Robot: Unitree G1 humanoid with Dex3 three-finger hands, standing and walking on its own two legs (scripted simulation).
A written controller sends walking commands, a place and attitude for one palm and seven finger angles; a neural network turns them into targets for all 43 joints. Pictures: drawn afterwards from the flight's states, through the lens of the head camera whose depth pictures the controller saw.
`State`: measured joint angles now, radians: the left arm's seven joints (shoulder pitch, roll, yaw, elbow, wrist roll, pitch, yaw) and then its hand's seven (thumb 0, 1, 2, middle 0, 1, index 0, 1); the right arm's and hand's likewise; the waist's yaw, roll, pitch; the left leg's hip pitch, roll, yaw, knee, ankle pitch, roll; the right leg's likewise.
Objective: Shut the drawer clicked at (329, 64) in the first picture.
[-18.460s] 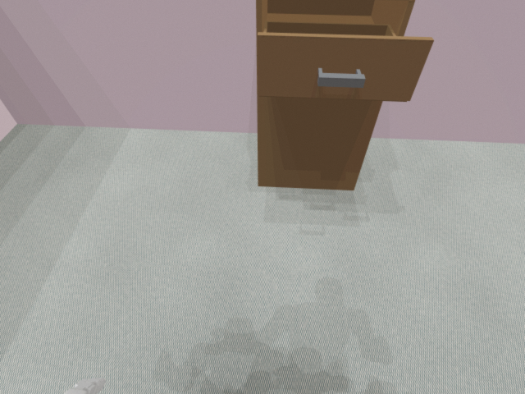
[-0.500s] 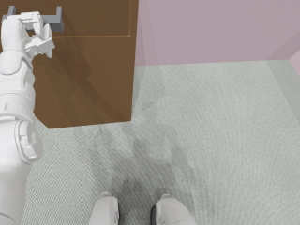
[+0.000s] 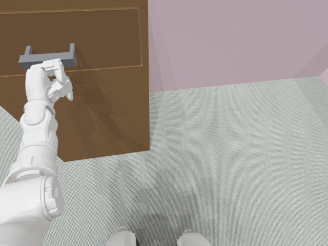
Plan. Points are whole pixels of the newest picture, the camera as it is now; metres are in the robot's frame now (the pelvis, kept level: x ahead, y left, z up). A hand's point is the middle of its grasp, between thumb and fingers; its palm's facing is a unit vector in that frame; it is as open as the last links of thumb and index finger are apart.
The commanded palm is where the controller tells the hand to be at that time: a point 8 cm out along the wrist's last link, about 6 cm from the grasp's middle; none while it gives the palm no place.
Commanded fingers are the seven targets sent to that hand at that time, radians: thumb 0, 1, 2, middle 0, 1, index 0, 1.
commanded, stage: pull the fist back off the drawer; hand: left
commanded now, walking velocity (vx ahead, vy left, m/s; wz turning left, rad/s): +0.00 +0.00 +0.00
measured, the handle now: (50, 54) +0.59 +0.25 +0.09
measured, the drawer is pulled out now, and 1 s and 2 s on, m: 0.00 0.00 0.00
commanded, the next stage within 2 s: draw the hand back to the body in 0.06 s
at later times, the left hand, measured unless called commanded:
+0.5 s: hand (44, 110) +0.39 +0.21 +0.12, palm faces +0.13 -0.99 -0.03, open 3.3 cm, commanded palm +0.34 +0.26 +0.13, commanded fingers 0.00 0.90 0.90 -1.40 -1.60 -1.40 -1.60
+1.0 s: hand out of the picture +0.27 +0.23 +0.17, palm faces +0.35 -0.89 -0.29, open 3.3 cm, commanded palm +0.22 +0.27 +0.19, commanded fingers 0.00 0.90 0.90 -1.40 -1.60 -1.40 -1.60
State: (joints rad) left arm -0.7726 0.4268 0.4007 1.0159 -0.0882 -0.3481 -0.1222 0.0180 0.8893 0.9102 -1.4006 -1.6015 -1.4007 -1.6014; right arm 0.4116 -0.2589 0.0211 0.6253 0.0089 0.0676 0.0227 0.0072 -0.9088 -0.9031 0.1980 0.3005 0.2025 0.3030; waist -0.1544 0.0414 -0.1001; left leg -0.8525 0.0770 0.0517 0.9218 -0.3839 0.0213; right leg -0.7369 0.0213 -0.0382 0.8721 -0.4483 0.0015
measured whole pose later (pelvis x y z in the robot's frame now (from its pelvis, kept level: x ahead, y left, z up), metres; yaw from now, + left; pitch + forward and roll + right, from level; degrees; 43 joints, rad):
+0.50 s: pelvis +0.02 -0.01 +0.02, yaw +2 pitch +9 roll -1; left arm -0.29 0.31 0.30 0.48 -0.23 -0.21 -0.19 0.02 0.89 0.90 -1.40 -1.60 -1.40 -1.60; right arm 0.28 -0.26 0.01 0.58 0.06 0.03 -0.02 0.01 -0.91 -0.90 0.20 0.30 0.20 0.30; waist -0.05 0.05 -0.10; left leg -0.57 0.05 0.04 0.76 -0.36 0.01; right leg -0.45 0.00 -0.05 0.72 -0.43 -0.01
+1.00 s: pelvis +0.01 -0.01 +0.05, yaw +2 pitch -2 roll +0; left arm 0.16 0.30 0.20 -0.07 -0.08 -0.09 0.09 0.02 0.89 0.90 -1.40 -1.60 -1.40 -1.60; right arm 0.17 -0.25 0.04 0.61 0.03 -0.03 -0.07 0.01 -0.91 -0.90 0.20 0.30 0.20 0.30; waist 0.03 0.06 0.02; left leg -0.20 0.02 0.06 0.46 -0.22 0.01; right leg -0.10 -0.01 -0.04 0.43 -0.30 0.00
